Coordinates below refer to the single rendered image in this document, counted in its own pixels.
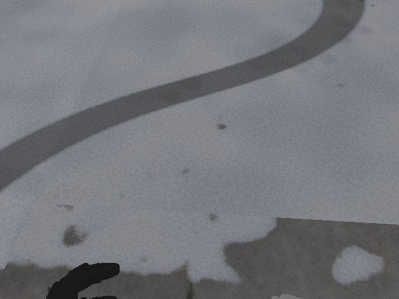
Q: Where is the robot left hand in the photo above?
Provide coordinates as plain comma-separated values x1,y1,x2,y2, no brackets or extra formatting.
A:
46,263,120,299

